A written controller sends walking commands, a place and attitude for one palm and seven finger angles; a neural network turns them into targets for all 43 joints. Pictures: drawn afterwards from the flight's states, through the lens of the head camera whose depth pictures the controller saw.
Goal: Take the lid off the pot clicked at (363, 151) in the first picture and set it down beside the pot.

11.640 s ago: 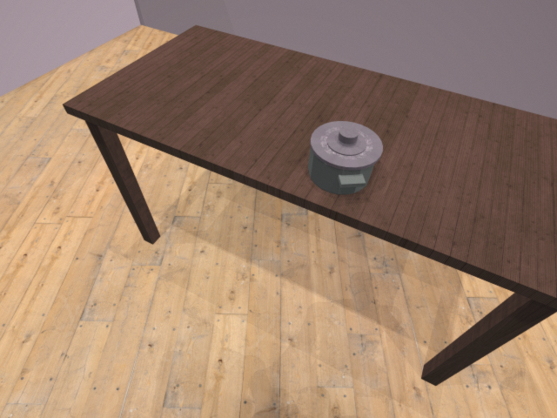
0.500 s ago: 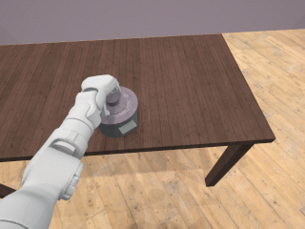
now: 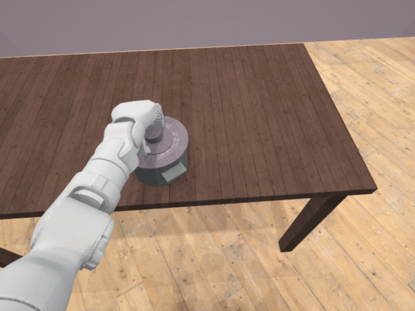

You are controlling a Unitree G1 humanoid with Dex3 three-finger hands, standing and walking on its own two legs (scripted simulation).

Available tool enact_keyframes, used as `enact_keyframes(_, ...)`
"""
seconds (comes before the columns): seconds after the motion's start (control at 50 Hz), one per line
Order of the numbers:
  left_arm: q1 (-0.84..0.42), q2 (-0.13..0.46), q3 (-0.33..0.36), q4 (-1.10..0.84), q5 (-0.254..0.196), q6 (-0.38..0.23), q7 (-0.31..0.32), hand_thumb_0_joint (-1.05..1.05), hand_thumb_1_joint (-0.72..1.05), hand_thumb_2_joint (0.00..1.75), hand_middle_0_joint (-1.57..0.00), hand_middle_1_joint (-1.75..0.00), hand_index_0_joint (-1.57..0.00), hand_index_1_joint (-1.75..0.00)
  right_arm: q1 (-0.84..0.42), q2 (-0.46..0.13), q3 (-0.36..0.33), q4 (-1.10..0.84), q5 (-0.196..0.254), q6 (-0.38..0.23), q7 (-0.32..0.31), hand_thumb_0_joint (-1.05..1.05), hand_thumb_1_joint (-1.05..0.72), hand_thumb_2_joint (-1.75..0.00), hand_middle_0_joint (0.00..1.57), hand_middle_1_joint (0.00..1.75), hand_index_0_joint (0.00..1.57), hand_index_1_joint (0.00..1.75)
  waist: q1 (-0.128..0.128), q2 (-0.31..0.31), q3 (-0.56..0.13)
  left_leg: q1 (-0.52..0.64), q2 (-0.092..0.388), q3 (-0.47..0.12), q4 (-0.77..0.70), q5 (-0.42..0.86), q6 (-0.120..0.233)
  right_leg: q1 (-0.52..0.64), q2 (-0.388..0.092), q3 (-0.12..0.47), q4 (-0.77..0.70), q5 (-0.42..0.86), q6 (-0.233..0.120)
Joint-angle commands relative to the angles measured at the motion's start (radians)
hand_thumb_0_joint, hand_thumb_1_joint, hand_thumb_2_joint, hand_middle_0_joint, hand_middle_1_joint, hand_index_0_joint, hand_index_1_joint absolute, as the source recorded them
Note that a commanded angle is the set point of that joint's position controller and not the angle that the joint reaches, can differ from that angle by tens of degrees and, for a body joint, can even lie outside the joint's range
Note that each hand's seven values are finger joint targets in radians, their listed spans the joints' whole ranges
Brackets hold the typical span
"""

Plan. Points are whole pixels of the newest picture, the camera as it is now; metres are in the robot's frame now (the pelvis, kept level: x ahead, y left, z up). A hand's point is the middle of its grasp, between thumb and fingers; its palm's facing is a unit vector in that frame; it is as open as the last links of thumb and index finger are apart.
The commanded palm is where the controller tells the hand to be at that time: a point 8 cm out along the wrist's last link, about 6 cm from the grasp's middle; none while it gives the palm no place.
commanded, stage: close the fingers and squeeze the knob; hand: left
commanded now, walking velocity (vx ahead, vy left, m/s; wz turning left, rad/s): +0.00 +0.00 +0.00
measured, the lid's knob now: (152, 134) +0.49 +0.11 +0.03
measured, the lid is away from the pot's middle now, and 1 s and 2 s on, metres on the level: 0.01 0.01 0.02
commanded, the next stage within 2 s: lift the lid straight up in 1.10 s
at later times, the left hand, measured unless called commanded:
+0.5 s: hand (143, 140) +0.45 +0.12 +0.05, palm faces -0.36 -0.08 -0.93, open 7.8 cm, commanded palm +0.45 +0.12 +0.10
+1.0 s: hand (144, 143) +0.45 +0.12 +0.05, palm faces -0.37 -0.08 -0.93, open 7.7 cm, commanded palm +0.45 +0.12 +0.10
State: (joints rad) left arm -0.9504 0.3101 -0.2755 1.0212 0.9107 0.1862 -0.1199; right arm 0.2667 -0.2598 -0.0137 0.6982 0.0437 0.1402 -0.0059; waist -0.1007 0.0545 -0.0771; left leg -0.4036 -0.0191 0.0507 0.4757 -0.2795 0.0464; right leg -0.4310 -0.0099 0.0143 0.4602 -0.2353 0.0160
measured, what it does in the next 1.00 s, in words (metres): stands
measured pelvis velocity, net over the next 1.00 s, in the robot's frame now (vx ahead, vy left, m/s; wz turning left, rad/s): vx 0.00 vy -0.01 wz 0.01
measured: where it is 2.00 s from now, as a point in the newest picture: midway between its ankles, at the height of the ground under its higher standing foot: outside the picture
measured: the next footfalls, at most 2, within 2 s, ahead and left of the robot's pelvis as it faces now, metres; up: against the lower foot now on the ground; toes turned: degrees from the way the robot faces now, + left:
none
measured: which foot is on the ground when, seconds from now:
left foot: down 0.00-1.00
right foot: down 0.00-1.00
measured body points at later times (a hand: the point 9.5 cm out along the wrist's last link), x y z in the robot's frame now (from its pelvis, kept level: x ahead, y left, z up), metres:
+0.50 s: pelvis +0.00 +0.00 +0.00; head +0.06 -0.02 +0.45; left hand +0.47 +0.12 +0.10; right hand +0.09 -0.26 -0.14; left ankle -0.04 +0.09 -0.74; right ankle -0.02 -0.13 -0.74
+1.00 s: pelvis +0.00 -0.01 +0.00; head +0.05 -0.03 +0.45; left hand +0.46 +0.12 +0.10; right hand +0.07 -0.27 -0.14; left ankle -0.04 +0.09 -0.74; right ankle -0.02 -0.13 -0.74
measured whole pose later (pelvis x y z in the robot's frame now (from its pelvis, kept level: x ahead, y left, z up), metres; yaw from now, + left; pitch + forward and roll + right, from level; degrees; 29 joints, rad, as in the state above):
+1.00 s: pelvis +0.00 -0.01 +0.00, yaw +0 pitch +10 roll +0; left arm -0.89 0.29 -0.29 0.96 0.90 0.19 -0.12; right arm 0.25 -0.26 -0.01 0.70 0.05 0.15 -0.01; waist -0.08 0.06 -0.07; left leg -0.37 -0.02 0.04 0.46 -0.27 0.04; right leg -0.39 -0.01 0.01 0.45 -0.23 0.01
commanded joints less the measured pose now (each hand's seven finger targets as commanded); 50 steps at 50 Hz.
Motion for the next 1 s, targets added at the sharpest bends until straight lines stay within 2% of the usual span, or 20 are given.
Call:
enact_keyframes(0.0, -0.425, 0.157, 0.056, -0.166, 0.0, 0.0, 0.027, 0.0, 0.08, 0.98, -0.56, -0.95, -0.56, -0.95, 0.037, -0.139, -0.049, -0.088, 0.002, -0.017, -0.001, 0.0, -0.9, -0.9, 0.2, 0.3, 0.2, 0.3, -0.007, -0.08, -0.403, 0.235, -0.005, -0.035, 0.007, 0.477, 0.016, 0.186, 0.052, -0.037, 0.008, 0.432, -0.045)
enact_keyframes(0.08, -0.421, 0.163, 0.054, -0.196, 0.008, -0.004, 0.025, 0.0, 0.13, 0.96, -0.59, -0.98, -0.59, -0.98, 0.032, -0.14, -0.049, -0.088, 0.002, -0.013, 0.0, 0.0, -0.9, -0.9, 0.2, 0.3, 0.2, 0.3, -0.005, -0.068, -0.403, 0.241, -0.007, -0.031, 0.005, 0.493, 0.017, 0.192, 0.05, -0.035, 0.003, 0.458, -0.044)
enact_keyframes(0.1, -0.418, 0.126, 0.025, -0.209, 0.001, -0.001, 0.023, 0.0, 0.14, 0.95, -0.59, -0.99, -0.59, -0.99, 0.027, -0.134, -0.048, -0.09, 0.004, -0.013, 0.003, 0.0, -0.9, -0.9, 0.2, 0.3, 0.2, 0.3, -0.006, -0.055, -0.394, 0.244, -0.006, -0.032, 0.006, 0.503, 0.018, 0.188, 0.05, -0.036, 0.006, 0.456, -0.044)
enact_keyframes(0.18, -0.407, 0.16, 0.059, -0.2, 0.0, 0.0, 0.025, 0.0, 0.19, 0.92, -0.62, -1.01, -0.62, -1.01, 0.032, -0.14, -0.049, -0.084, 0.001, -0.011, 0.004, 0.0, -0.9, -0.9, 0.2, 0.3, 0.2, 0.3, -0.005, -0.091, -0.384, 0.234, -0.008, -0.032, 0.004, 0.482, 0.019, 0.191, 0.053, -0.038, 0.001, 0.454, -0.044)
enact_keyframes(0.22, -0.423, 0.168, 0.057, -0.265, 0.002, -0.005, 0.026, 0.0, 0.22, 0.9, -0.63, -1.02, -0.63, -1.02, 0.016, -0.135, -0.047, -0.099, 0.004, -0.01, 0.006, 0.0, -0.9, -0.9, 0.2, 0.3, 0.2, 0.3, 0.005, -0.061, -0.426, 0.257, -0.008, -0.039, 0.0, 0.502, 0.018, 0.215, 0.049, -0.034, 0.005, 0.463, -0.046)
enact_keyframes(0.24, -0.385, 0.135, 0.041, -0.251, 0.002, -0.005, 0.023, 0.0, 0.23, 0.89, -0.64, -1.03, -0.64, -1.03, 0.008, -0.128, -0.048, -0.106, 0.003, -0.013, 0.007, 0.0, -0.9, -0.9, 0.2, 0.3, 0.2, 0.3, 0.009, -0.044, -0.432, 0.265, -0.01, -0.037, 0.011, 0.541, 0.02, 0.206, 0.049, -0.031, 0.006, 0.477, -0.047)
enact_keyframes(0.3, -0.398, 0.128, 0.028, -0.253, 0.002, 0.006, 0.027, 0.0, 0.27, 0.86, -0.67, -1.04, -0.67, -1.04, 0.008, -0.132, -0.049, -0.096, 0.007, -0.004, 0.012, 0.0, -0.9, -0.9, 0.2, 0.3, 0.2, 0.3, -0.001, -0.065, -0.39, 0.261, -0.002, -0.036, 0.006, 0.511, 0.016, 0.189, 0.052, -0.04, 0.005, 0.451, -0.044)
enact_keyframes(0.34, -0.407, 0.152, 0.052, -0.264, 0.004, 0.006, 0.03, 0.0, 0.3, 0.84, -0.68, -1.04, -0.68, -1.04, 0.002, -0.133, -0.047, -0.099, 0.005, -0.006, 0.01, 0.0, -0.9, -0.9, 0.2, 0.3, 0.2, 0.3, 0.008, -0.059, -0.42, 0.266, -0.006, -0.04, 0.007, 0.525, 0.017, 0.202, 0.051, -0.035, 0.005, 0.462, -0.047)
enact_keyframes(0.4, -0.403, 0.125, 0.032, -0.236, -0.004, 0.018, 0.032, 0.0, 0.34, 0.8, -0.71, -1.05, -0.71, -1.05, 0.0, -0.132, -0.046, -0.093, 0.005, -0.003, 0.009, 0.0, -0.9, -0.9, 0.2, 0.3, 0.2, 0.3, -0.001, -0.087, -0.378, 0.242, -0.006, -0.031, 0.001, 0.476, 0.017, 0.199, 0.051, -0.041, 0.005, 0.45, -0.044)
enact_keyframes(0.46, -0.406, 0.132, 0.035, -0.258, -0.001, 0.014, 0.028, 0.0, 0.39, 0.75, -0.74, -1.05, -0.74, -1.05, -0.013, -0.13, -0.044, -0.102, 0.006, -0.003, 0.006, 0.0, -0.9, -0.9, 0.2, 0.3, 0.2, 0.3, 0.003, -0.064, -0.407, 0.256, -0.007, -0.035, 0.004, 0.496, 0.017, 0.212, 0.047, -0.035, 0.009, 0.459, -0.046)
enact_keyframes(0.52, -0.406, 0.105, 0.014, -0.234, 0.004, 0.018, 0.025, 0.0, 0.38, 0.82, -0.72, -1.05, -0.69, -1.03, -0.015, -0.13, -0.041, -0.097, 0.007, 0.001, 0.008, 0.0, -0.9, -0.9, 0.2, 0.3, 0.2, 0.3, -0.005, -0.087, -0.378, 0.253, -0.008, -0.036, 0.002, 0.483, 0.015, 0.186, 0.051, -0.04, 0.005, 0.45, -0.045)
enact_keyframes(0.58, -0.415, 0.152, 0.051, -0.24, 0.003, 0.013, 0.026, 0.0, 0.4, 0.85, -0.73, -1.06, -0.67, -1.02, -0.012, -0.134, -0.04, -0.097, 0.005, 0.001, 0.002, 0.0, -0.9, -0.9, 0.2, 0.3, 0.2, 0.3, 0.001, -0.107, -0.388, 0.238, -0.011, -0.034, -0.003, 0.457, 0.016, 0.213, 0.049, -0.038, 0.005, 0.452, -0.044)
enact_keyframes(0.62, -0.429, 0.103, 0.006, -0.217, 0.0, 0.017, 0.022, 0.0, 0.42, 0.86, -0.75, -1.07, -0.67, -1.01, -0.019, -0.13, -0.038, -0.097, 0.008, 0.0, -0.001, 0.0, -0.9, -0.9, 0.2, 0.3, 0.2, 0.3, -0.011, -0.107, -0.356, 0.217, -0.016, -0.027, -0.007, 0.405, 0.017, 0.195, 0.048, -0.037, -0.001, 0.427, -0.043)
enact_keyframes(0.64, -0.449, 0.136, 0.037, -0.235, 0.003, 0.01, 0.023, 0.0, 0.43, 0.86, -0.75, -1.07, -0.67, -1.01, -0.018, -0.13, -0.04, -0.095, 0.008, -0.002, -0.003, 0.0, -0.9, -0.9, 0.2, 0.3, 0.2, 0.3, -0.005, -0.083, -0.372, 0.228, -0.013, -0.029, -0.008, 0.423, 0.017, 0.198, 0.047, -0.034, 0.001, 0.43, -0.047)
enact_keyframes(0.68, -0.447, 0.131, 0.03, -0.25, 0.005, 0.006, 0.027, 0.0, 0.45, 0.87, -0.77, -1.08, -0.67, -1.01, -0.019, -0.127, -0.039, -0.098, 0.006, -0.005, -0.003, 0.0, -0.9, -0.9, 0.2, 0.3, 0.2, 0.3, -0.001, -0.054, -0.395, 0.248, -0.013, -0.032, -0.006, 0.432, 0.015, 0.2, 0.046, -0.033, 0.006, 0.427, -0.048)
enact_keyframes(0.74, -0.425, 0.151, 0.055, -0.245, 0.002, 0.0, 0.028, 0.0, 0.49, 0.88, -0.79, -1.09, -0.67, -1.01, -0.016, -0.128, -0.039, -0.099, 0.005, -0.006, -0.005, 0.0, -0.9, -0.9, 0.2, 0.3, 0.2, 0.3, 0.005, -0.084, -0.405, 0.243, -0.013, -0.035, -0.007, 0.446, 0.016, 0.219, 0.048, -0.033, 0.002, 0.44, -0.048)
enact_keyframes(0.76, -0.414, 0.114, 0.02, -0.232, -0.004, 0.003, 0.027, 0.0, 0.5, 0.89, -0.8, -1.09, -0.68, -1.01, -0.017, -0.125, -0.04, -0.101, 0.006, -0.006, -0.003, 0.0, -0.9, -0.9, 0.2, 0.3, 0.2, 0.3, -0.002, -0.078, -0.382, 0.235, -0.012, -0.031, -0.005, 0.437, 0.017, 0.21, 0.046, -0.035, 0.004, 0.437, -0.046)
enact_keyframes(0.82, -0.419, 0.152, 0.051, -0.236, 0.003, 0.003, 0.034, 0.0, 0.53, 0.9, -0.83, -1.11, -0.68, -1.02, -0.012, -0.131, -0.04, -0.098, 0.006, -0.008, -0.005, 0.0, -0.9, -0.9, 0.2, 0.3, 0.2, 0.3, 0.004, -0.095, -0.388, 0.232, -0.014, -0.035, -0.013, 0.412, 0.017, 0.215, 0.049, -0.034, -0.002, 0.423, -0.047)
enact_keyframes(0.92, -0.428, 0.133, 0.031, -0.244, 0.007, -0.002, 0.036, 0.0, 0.6, 0.91, -0.89, -1.13, -0.69, -1.03, -0.01, -0.128, -0.042, -0.097, 0.006, -0.013, -0.005, 0.0, -0.9, -0.9, 0.2, 0.3, 0.2, 0.3, 0.001, -0.061, -0.394, 0.246, -0.013, -0.037, -0.012, 0.421, 0.016, 0.202, 0.049, -0.033, -0.002, 0.417, -0.049)
enact_keyframes(0.98, -0.435, 0.153, 0.044, -0.203, 0.01, 0.002, 0.039, 0.0, 0.64, 0.92, -0.93, -1.15, -0.7, -1.03, -0.003, -0.133, -0.039, -0.087, 0.007, -0.012, -0.009, 0.0, -0.9, -0.9, 0.2, 0.3, 0.2, 0.3, -0.007, -0.101, -0.357, 0.209, -0.015, -0.033, -0.019, 0.379, 0.017, 0.201, 0.05, -0.033, -0.006, 0.403, -0.047)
